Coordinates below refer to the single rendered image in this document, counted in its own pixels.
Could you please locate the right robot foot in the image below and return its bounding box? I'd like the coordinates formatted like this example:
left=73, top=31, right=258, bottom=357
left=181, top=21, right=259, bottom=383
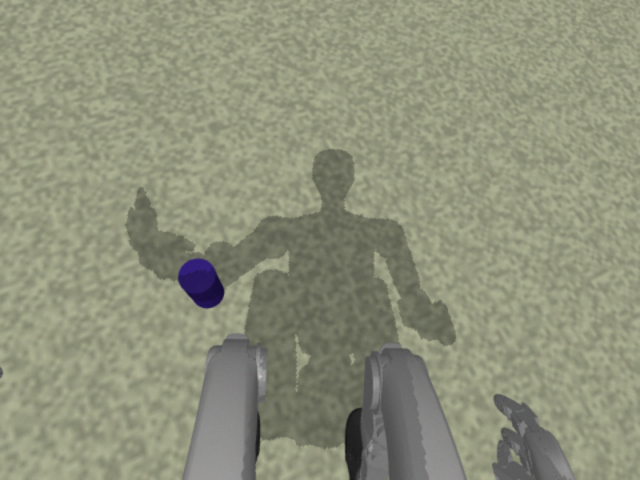
left=345, top=408, right=363, bottom=480

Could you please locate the right robot hand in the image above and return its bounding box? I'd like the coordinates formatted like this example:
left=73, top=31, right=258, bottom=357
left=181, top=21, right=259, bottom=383
left=492, top=394, right=576, bottom=480

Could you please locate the can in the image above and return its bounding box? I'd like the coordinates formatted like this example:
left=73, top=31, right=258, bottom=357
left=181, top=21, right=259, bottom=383
left=178, top=259, right=224, bottom=308

